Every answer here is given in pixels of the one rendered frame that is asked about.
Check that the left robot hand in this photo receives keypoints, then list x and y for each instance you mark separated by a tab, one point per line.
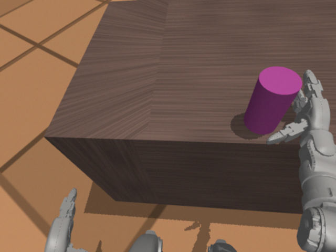
59	236

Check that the right robot hand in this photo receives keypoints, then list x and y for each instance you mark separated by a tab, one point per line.
312	113

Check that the can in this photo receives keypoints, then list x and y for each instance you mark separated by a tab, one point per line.
274	92

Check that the right robot arm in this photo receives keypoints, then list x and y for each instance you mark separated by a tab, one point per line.
317	174

